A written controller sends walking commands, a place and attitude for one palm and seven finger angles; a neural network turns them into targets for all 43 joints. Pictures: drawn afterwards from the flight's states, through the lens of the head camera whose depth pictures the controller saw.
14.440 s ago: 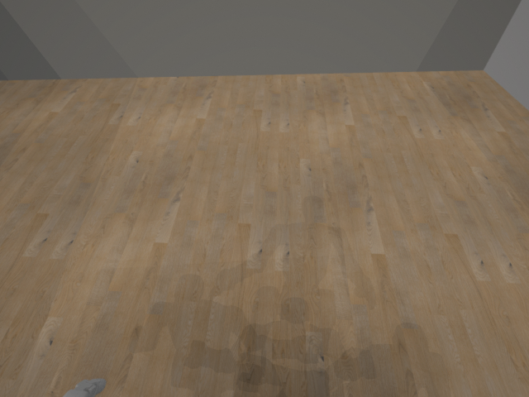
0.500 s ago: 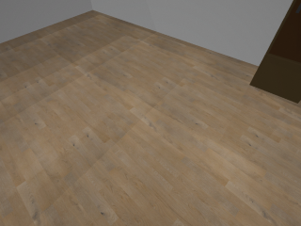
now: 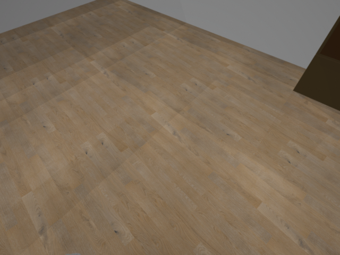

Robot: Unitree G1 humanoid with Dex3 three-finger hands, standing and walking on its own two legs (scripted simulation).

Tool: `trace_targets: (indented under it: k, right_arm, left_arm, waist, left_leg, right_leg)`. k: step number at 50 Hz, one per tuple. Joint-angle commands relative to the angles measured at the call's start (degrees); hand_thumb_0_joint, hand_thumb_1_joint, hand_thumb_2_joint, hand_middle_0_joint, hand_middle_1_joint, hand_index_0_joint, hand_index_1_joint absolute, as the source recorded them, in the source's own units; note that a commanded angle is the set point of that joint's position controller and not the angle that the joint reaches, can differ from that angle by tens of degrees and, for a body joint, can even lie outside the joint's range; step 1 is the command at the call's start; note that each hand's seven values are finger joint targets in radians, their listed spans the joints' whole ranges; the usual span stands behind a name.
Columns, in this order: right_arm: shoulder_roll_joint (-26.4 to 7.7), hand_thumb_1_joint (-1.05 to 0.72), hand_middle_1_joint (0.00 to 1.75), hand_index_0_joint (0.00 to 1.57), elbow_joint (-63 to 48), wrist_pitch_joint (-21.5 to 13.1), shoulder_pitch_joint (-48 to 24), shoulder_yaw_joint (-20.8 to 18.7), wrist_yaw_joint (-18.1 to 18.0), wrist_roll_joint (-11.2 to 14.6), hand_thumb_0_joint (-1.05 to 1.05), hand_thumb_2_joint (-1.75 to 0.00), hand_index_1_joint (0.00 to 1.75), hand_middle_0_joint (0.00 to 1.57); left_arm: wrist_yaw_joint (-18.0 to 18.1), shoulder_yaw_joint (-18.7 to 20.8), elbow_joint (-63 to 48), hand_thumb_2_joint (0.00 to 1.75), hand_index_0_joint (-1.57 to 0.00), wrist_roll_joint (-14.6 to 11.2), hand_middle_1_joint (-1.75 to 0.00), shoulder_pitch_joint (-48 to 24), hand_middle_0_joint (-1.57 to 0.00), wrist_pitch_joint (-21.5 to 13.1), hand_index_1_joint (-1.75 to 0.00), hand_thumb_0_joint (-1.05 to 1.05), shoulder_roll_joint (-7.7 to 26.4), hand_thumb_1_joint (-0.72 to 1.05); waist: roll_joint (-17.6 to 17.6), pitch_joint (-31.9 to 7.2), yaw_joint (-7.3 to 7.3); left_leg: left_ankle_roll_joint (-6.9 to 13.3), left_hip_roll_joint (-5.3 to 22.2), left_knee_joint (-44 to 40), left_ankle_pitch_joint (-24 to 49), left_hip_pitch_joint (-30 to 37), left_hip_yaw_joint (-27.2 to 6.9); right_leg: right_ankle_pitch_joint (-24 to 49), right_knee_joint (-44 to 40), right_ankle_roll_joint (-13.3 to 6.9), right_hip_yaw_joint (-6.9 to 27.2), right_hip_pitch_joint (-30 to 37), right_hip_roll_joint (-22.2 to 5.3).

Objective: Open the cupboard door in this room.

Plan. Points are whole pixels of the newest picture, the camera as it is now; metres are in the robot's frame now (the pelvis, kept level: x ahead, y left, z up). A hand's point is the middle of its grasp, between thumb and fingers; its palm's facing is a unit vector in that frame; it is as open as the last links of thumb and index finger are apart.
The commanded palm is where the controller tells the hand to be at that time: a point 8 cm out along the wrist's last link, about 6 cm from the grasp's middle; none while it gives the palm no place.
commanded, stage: turn or walk to find it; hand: left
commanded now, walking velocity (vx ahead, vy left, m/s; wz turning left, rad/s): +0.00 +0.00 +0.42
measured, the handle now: out of the picture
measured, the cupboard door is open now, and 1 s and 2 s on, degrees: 0 0 0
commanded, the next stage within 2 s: none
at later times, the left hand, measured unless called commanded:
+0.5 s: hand out of the picture +0.00 +0.18 -0.16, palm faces +0.22 -0.93 -0.30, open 7.4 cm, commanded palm none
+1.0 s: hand out of the picture -0.14 +0.17 -0.18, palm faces +0.49 -0.83 -0.26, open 7.4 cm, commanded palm none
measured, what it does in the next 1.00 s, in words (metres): steps on the spot, turning left: right foot, then left foot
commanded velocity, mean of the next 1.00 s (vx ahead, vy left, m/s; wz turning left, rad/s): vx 0.00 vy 0.00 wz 0.42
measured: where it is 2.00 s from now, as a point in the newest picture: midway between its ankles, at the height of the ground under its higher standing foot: outside the picture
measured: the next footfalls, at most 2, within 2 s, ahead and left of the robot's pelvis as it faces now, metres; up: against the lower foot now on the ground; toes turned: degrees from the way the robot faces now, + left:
right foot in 0.46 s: +0.02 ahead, -0.16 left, +0.00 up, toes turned +12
left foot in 0.88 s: -0.09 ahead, +0.08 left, +0.00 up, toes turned +29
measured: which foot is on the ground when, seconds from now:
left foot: down 0.00-0.46, up 0.48-0.86, down 0.88-1.00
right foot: down 0.00-0.14, up 0.16-0.44, down 0.46-0.88, up 0.90-1.00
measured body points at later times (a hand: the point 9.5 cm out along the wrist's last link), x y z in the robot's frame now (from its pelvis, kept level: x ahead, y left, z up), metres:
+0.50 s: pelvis -0.03 -0.04 -0.01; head +0.01 -0.05 +0.44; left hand -0.01 +0.23 -0.14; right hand +0.07 -0.29 -0.16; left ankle +0.03 +0.11 -0.73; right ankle -0.01 -0.17 -0.74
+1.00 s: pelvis -0.05 -0.03 +0.00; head -0.02 +0.02 +0.44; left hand -0.17 +0.21 -0.16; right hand +0.17 -0.20 -0.13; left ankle -0.13 +0.06 -0.74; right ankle -0.02 -0.17 -0.68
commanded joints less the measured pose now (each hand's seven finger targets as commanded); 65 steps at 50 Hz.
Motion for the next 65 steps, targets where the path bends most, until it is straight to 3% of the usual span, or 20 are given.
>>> trace_targets:
  k: [1,4,6,8,12,21,22,24,28,37,40,42,43,44,45,50,61,62,64,65]
  right_arm:
    - [-6.4,-0.90,0.30,0.20,-4.4,-0.2,2.3,-2.0,-0.2,-0.2,0.00,-0.90,0.30,0.20]
    - [-6.2,-0.90,0.30,0.20,-5.7,0.0,3.7,-2.6,0.2,-0.3,0.00,-0.90,0.30,0.20]
    - [-10.1,-0.90,0.30,0.20,-6.0,-0.4,7.5,-3.3,0.1,-0.9,0.00,-0.90,0.30,0.20]
    - [-11.4,-0.90,0.30,0.20,-5.3,-0.8,10.3,-4.1,-0.8,-0.5,0.00,-0.90,0.30,0.20]
    - [-9.3,-0.90,0.30,0.20,-7.4,-0.6,6.5,-4.4,-0.9,-0.6,0.00,-0.90,0.30,0.20]
    - [-8.5,-0.90,0.30,0.20,-9.4,0.8,4.6,-5.7,-0.2,-0.5,0.00,-0.90,0.30,0.20]
    - [-6.6,-0.90,0.30,0.20,-10.0,1.0,4.4,-5.6,0.0,-0.2,0.00,-0.90,0.30,0.20]
    - [-2.6,-0.90,0.30,0.20,-11.9,1.2,3.1,-5.2,0.3,-0.5,0.00,-0.90,0.30,0.20]
    - [-2.5,-0.90,0.30,0.20,-8.1,2.1,6.7,-5.3,1.2,-0.7,0.00,-0.90,0.30,0.20]
    - [-1.3,-0.90,0.30,0.20,-9.8,1.0,-2.2,-3.1,0.8,0.2,0.00,-0.90,0.30,0.20]
    - [-1.6,-0.90,0.30,0.20,-9.4,0.2,-0.8,-2.7,0.6,0.5,0.00,-0.90,0.30,0.20]
    - [-3.3,-0.90,0.30,0.20,-8.2,-0.6,3.3,-3.0,0.6,0.3,0.00,-0.90,0.30,0.20]
    - [-7.7,-0.90,0.30,0.20,-8.1,-1.2,4.8,-3.9,0.7,-0.1,0.00,-0.90,0.30,0.20]
    - [-12.3,-0.90,0.30,0.20,-7.7,-1.0,6.8,-5.1,0.4,-0.1,0.00,-0.90,0.30,0.20]
    - [-11.8,-0.90,0.30,0.20,-6.2,-0.7,9.9,-5.3,-0.3,0.1,0.00,-0.90,0.30,0.20]
    - [-7.2,-0.90,0.30,0.20,-8.0,-1.0,2.6,-4.3,-1.1,-0.3,0.00,-0.90,0.30,0.20]
    - [-7.8,-0.90,0.30,0.20,-10.1,-0.1,1.3,-5.2,-0.5,-0.5,0.00,-0.90,0.30,0.20]
    - [-6.9,-0.90,0.30,0.20,-10.3,-0.2,1.2,-5.2,-0.4,-0.2,0.00,-0.90,0.30,0.20]
    - [-0.7,-0.90,0.30,0.20,-12.2,-0.3,3.1,-4.1,0.2,0.3,0.00,-0.90,0.30,0.20]
    - [-3.5,-0.90,0.30,0.20,-11.4,0.8,2.6,-4.8,-0.2,-0.2,0.00,-0.90,0.30,0.20]
  left_arm:
    - [0.8,3.0,-3.5,0.90,-0.20,0.5,-0.30,3.6,-0.20,-0.3,-0.30,0.00,9.9,0.90]
    - [0.6,3.1,-5.4,0.90,-0.20,0.8,-0.30,2.4,-0.20,0.1,-0.30,0.00,9.1,0.90]
    - [0.5,2.6,-6.7,0.90,-0.20,0.3,-0.30,2.2,-0.20,0.5,-0.30,0.00,5.6,0.90]
    - [0.7,2.5,-8.0,0.90,-0.20,0.4,-0.30,0.5,-0.20,0.8,-0.30,0.00,5.4,0.90]
    - [-0.1,2.7,-7.9,0.90,-0.20,0.6,-0.30,1.8,-0.20,0.4,-0.30,0.00,3.6,0.90]
    - [0.0,3.3,-6.4,0.90,-0.20,0.2,-0.30,11.4,-0.20,-0.2,-0.30,0.00,2.9,0.90]
    - [0.2,3.9,-5.9,0.90,-0.20,0.5,-0.30,13.5,-0.20,-0.5,-0.30,0.00,5.0,0.90]
    - [0.5,5.0,-8.9,0.90,-0.20,1.4,-0.30,8.6,-0.20,-0.5,-0.30,0.00,12.2,0.90]
    - [0.5,3.7,-10.1,0.90,-0.20,1.2,-0.30,0.7,-0.20,-1.4,-0.30,0.00,5.3,0.90]
    - [0.6,4.6,-6.3,0.90,-0.20,1.8,-0.30,13.6,-0.20,-1.5,-0.30,0.00,8.7,0.90]
    - [0.6,5.1,-5.8,0.90,-0.20,1.8,-0.30,13.0,-0.20,-1.4,-0.30,0.00,9.9,0.90]
    - [0.5,5.0,-6.0,0.90,-0.20,0.9,-0.30,10.9,-0.20,-1.1,-0.30,0.00,9.2,0.90]
    - [0.3,4.6,-6.8,0.90,-0.20,0.6,-0.30,11.2,-0.20,-0.8,-0.30,0.00,6.8,0.90]
    - [0.0,3.5,-8.8,0.90,-0.20,0.7,-0.30,10.9,-0.20,-0.5,-0.30,0.00,3.1,0.90]
    - [0.5,3.0,-9.3,0.90,-0.20,1.0,-0.30,6.4,-0.20,0.3,-0.30,0.00,3.3,0.90]
    - [-0.4,3.7,-7.3,0.90,-0.20,0.7,-0.30,5.1,-0.20,0.4,-0.30,0.00,3.0,0.90]
    - [-0.3,3.5,-8.4,0.90,-0.20,0.2,-0.30,8.2,-0.20,-0.4,-0.30,0.00,2.5,0.90]
    - [-0.2,3.8,-7.9,0.90,-0.20,0.5,-0.30,10.6,-0.20,-1.0,-0.30,0.00,3.4,0.90]
    - [0.4,5.2,-8.0,0.90,-0.20,1.7,-0.30,12.4,-0.20,-2.1,-0.30,0.00,11.5,0.90]
    - [0.4,5.5,-8.2,0.90,-0.20,0.9,-0.30,12.5,-0.20,-2.2,-0.30,0.00,10.7,0.90]
  waist:
    - [-6.7,-5.3,0.81]
    - [-5.2,-3.5,-0.42]
    - [11.0,-4.1,-2.28]
    - [10.8,-5.0,-2.75]
    - [6.9,-9.2,-1.26]
    - [8.2,-9.6,1.48]
    - [4.5,-8.4,2.16]
    - [-14.4,-1.5,2.28]
    - [-8.2,2.8,-3.23]
    - [-12.2,-4.6,3.60]
    - [-13.7,-7.6,2.81]
    - [-10.6,-10.0,0.09]
    - [1.2,-12.5,-0.74]
    - [15.7,-11.5,-1.59]
    - [13.4,-11.3,-4.08]
    - [7.1,-5.5,-0.79]
    - [8.3,-6.1,1.24]
    - [5.6,-6.8,2.45]
    - [-18.1,-7.1,2.78]
    - [-18.0,-7.6,3.65]
  left_leg:
    - [0.4,3.8,8.5,10.6,-3.1,1.9]
    - [1.3,5.6,6.5,9.3,-0.2,2.0]
    - [7.9,14.8,-7.3,21.7,2.5,-19.4]
    - [13.6,19.1,-13.1,16.5,5.7,-28.5]
    - [12.5,13.6,-11.3,7.9,6.8,-20.3]
    - [7.5,6.8,-8.5,-0.9,-4.3,-17.8]
    - [4.9,3.6,-4.4,-6.5,-11.0,-14.8]
    - [-0.1,-4.0,22.8,-18.2,-20.2,-0.4]
    - [-0.3,0.5,40.0,-9.5,-15.3,1.2]
    - [-1.7,0.9,19.7,-15.8,-10.9,7.4]
    - [-1.0,0.6,6.8,-12.9,-5.8,9.4]
    - [0.1,1.5,-8.1,2.0,6.3,9.4]
    - [2.8,10.7,-10.9,17.6,17.8,-0.4]
    - [9.6,23.3,-6.8,43.6,24.4,-13.5]
    - [12.7,23.3,-5.7,49.8,21.6,-12.2]
    - [10.7,14.8,-6.4,36.2,13.6,-4.6]
    - [9.1,11.3,-2.9,24.3,3.1,-10.7]
    - [6.9,9.1,0.4,18.7,0.3,-9.5]
    - [0.0,-3.5,20.4,-20.0,-15.2,2.4]
    - [0.6,-0.9,30.2,-23.3,-12.9,-1.0]
  right_leg:
    - [24.8,-0.9,-5.6,5.0,3.1,-14.2]
    - [21.8,3.9,-5.2,1.8,-3.4,-14.2]
    - [-0.8,19.4,1.1,-3.7,-10.2,-2.5]
    - [-17.9,34.4,1.1,5.5,-17.8,-1.0]
    - [-11.0,32.1,1.7,6.2,-18.6,-0.4]
    - [0.4,1.5,1.8,2.4,-0.2,2.6]
    - [0.9,-5.0,0.9,5.3,5.6,-0.9]
    - [-12.1,-17.0,-7.8,28.5,-4.5,-24.4]
    - [6.3,-11.2,-6.4,12.2,-13.3,-15.3]
    - [38.5,-2.3,-9.4,6.7,5.2,-17.4]
    - [42.2,1.9,-8.1,5.3,7.7,-17.5]
    - [36.7,8.0,-3.5,0.8,2.3,-15.3]
    - [20.6,16.8,0.1,-2.9,-8.7,-11.0]
    - [-15.3,25.9,3.2,-3.4,-23.8,-5.3]
    - [-18.6,31.8,3.2,1.3,-24.1,-4.6]
    - [-7.8,35.8,4.0,3.3,-24.0,-3.9]
    - [1.4,6.2,3.1,1.1,-6.0,-0.1]
    - [7.8,-1.4,3.0,1.2,-0.6,-1.4]
    - [24.2,-7.8,-5.8,22.3,8.4,-23.3]
    - [22.7,-9.4,-9.0,23.2,1.2,-25.4]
